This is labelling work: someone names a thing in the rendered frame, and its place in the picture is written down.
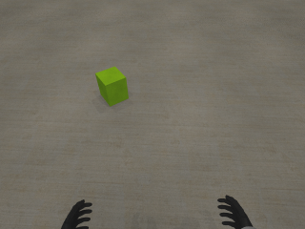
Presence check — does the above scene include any left robot hand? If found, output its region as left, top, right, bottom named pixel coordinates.
left=61, top=199, right=92, bottom=229

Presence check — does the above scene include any right robot hand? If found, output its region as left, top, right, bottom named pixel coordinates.
left=217, top=195, right=253, bottom=229

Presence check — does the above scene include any carton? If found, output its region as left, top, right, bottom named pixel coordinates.
left=95, top=66, right=129, bottom=106

